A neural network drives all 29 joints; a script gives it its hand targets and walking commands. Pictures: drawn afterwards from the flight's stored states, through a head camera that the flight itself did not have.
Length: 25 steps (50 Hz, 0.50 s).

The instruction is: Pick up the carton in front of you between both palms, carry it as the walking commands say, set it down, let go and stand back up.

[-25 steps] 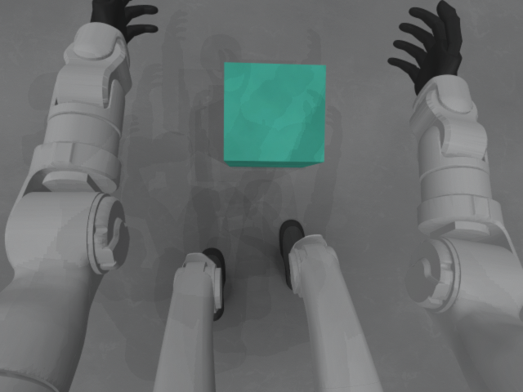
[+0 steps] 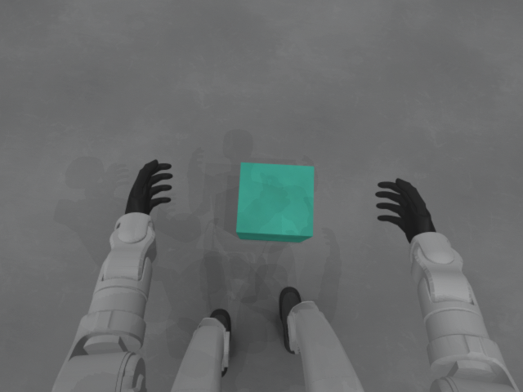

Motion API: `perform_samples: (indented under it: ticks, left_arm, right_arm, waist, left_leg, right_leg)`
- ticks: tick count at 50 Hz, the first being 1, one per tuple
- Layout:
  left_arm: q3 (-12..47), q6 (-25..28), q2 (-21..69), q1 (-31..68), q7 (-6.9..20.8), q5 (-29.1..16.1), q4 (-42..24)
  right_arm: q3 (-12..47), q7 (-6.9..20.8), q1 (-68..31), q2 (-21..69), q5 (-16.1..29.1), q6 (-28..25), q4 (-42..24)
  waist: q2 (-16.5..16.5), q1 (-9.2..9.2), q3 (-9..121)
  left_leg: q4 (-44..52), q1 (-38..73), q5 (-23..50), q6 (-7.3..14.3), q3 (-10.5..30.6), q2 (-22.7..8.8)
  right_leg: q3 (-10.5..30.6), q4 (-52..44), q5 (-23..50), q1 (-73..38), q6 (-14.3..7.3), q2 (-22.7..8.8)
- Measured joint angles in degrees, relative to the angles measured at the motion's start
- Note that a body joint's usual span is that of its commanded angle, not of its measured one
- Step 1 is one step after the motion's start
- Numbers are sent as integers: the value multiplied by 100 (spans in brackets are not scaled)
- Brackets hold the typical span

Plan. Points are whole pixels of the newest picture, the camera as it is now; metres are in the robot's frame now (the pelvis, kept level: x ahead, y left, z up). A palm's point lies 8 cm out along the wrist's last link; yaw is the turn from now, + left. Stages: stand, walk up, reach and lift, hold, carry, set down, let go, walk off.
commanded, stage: let go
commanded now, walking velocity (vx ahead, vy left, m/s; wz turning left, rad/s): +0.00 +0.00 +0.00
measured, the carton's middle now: (273, 206) +0.46 -0.07 -0.59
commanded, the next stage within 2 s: stand in 0.96 s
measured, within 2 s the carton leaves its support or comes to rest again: neither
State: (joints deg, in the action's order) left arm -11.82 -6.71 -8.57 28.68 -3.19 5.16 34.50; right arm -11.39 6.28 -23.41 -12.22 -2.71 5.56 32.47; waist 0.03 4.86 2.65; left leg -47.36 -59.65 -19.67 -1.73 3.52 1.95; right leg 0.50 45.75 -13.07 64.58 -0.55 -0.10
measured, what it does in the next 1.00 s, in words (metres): rises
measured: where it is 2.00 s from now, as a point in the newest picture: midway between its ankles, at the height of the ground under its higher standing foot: (255, 343)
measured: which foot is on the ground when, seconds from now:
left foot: down 0.00-1.00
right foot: down 0.00-1.00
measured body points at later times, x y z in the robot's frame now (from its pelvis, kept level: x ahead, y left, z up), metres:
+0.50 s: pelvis +0.05 +0.02 +0.06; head +0.10 +0.02 +0.50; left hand +0.25 +0.24 -0.03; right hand +0.21 -0.22 -0.02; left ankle +0.00 +0.14 -0.68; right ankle +0.06 -0.11 -0.68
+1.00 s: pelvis +0.05 +0.02 +0.05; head +0.06 +0.01 +0.50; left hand +0.23 +0.25 -0.02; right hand +0.21 -0.24 -0.02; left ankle +0.00 +0.14 -0.68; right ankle +0.06 -0.11 -0.68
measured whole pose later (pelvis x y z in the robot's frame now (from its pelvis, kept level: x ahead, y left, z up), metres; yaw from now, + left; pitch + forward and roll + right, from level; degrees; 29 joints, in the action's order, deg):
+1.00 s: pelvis +0.05 +0.02 +0.05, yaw -2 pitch -3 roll -1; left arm -1.1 -4.5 -12.3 -12.2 0.8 1.2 29.1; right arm -2.0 0.3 12.7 -14.2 -1.5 9.8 24.7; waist -1.4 0.2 -3.1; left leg -28.7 -5.5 -20.4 -0.1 2.6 0.2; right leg 1.4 28.3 -14.4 11.1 0.5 1.0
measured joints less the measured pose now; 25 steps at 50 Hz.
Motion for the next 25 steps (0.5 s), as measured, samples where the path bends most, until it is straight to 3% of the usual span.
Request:
perform_samples:
  ticks: [15,25]
  left_arm:
    - [481,682,-136,-2574,313,-238,-221]
    - [801,528,-282,-3837,527,-390,-706]
  right_arm:
    - [815,-219,2856,133,353,-521,-728]
    - [940,-192,3684,-1,366,-325,-877]
  waist:
    - [69,-83,-175]
    - [-35,-340,-533]
  left_leg:
    - [1345,2926,84,81,-58,-156]
    - [2059,4753,166,197,-94,-157]
  right_leg:
    - [61,-1296,72,-2887,39,112]
    - [103,-2108,196,-4763,128,90]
